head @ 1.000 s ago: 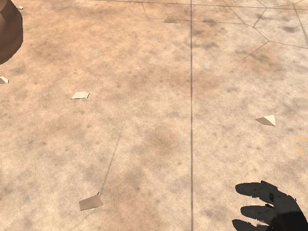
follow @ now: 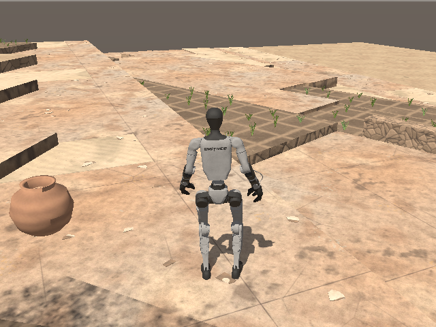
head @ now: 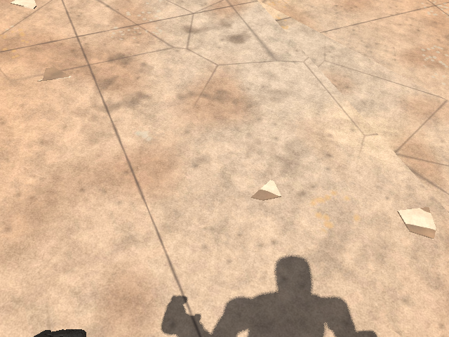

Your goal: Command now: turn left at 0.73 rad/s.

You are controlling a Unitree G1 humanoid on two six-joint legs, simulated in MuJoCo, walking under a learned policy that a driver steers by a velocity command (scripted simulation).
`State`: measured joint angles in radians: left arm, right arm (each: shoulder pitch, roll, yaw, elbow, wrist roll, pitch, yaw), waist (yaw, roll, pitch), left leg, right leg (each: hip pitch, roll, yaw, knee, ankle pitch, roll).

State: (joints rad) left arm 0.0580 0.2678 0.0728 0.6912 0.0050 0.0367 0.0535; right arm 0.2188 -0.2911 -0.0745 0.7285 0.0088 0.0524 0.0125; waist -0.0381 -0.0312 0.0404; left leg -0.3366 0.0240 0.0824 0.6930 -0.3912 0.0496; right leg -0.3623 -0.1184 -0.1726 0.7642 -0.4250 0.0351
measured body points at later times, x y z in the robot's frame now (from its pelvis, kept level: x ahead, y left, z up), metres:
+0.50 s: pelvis +0.18 +0.01 +0.01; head +0.20 +0.01 +0.46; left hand +0.24 +0.32 -0.07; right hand +0.37 -0.24 -0.10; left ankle +0.00 +0.08 -0.68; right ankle +0.24 -0.08 -0.72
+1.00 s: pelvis +0.49 +0.14 +0.02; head +0.54 +0.14 +0.47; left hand +0.53 +0.44 -0.10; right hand +0.69 -0.10 -0.08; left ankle +0.49 +0.25 -0.72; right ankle +0.46 +0.01 -0.62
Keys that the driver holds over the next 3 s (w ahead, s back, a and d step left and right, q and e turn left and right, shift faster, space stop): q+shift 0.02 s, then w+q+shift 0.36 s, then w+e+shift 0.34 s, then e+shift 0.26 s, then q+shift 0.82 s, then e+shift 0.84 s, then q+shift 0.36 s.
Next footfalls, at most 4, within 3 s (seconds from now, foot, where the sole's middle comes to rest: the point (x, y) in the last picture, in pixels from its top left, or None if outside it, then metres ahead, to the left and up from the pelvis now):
0.44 right None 0.28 -0.07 -0.75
0.84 left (124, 314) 0.53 0.26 -0.75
1.20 right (201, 240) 0.77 0.04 -0.75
1.58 left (121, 268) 0.67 0.28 -0.75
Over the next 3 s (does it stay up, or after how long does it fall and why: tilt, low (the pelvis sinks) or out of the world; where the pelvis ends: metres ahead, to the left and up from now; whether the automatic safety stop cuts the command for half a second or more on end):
stays up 0.70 0.18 0.02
